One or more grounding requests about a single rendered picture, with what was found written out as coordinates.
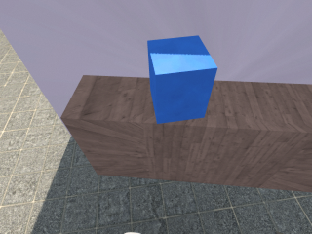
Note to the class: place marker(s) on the carton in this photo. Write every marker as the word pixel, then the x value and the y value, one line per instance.
pixel 181 75

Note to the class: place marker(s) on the pedestal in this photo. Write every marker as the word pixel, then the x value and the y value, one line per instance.
pixel 254 134

